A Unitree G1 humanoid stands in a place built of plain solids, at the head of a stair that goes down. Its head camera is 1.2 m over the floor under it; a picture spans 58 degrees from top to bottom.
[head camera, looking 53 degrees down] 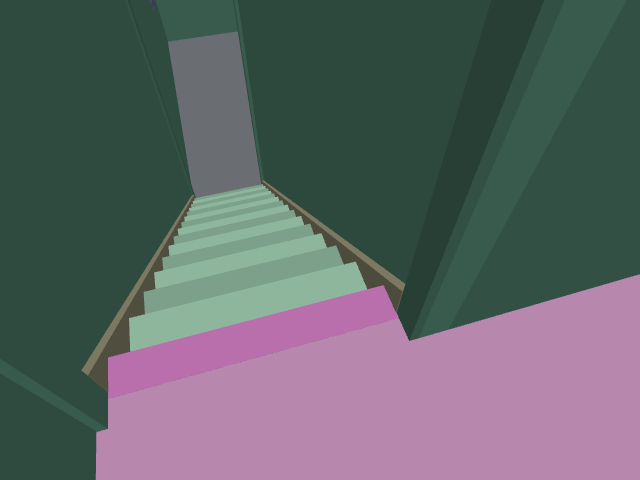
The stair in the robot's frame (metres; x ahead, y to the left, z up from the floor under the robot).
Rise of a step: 0.19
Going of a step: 0.23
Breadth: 0.85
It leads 17 degrees to the left of straight ahead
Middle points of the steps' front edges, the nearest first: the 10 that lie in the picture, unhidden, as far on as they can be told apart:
0.60 0.20 0.00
0.82 0.27 -0.19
1.04 0.33 -0.38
1.26 0.40 -0.58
1.48 0.46 -0.77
1.70 0.53 -0.96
1.92 0.60 -1.15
2.14 0.66 -1.35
2.37 0.73 -1.54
2.59 0.79 -1.73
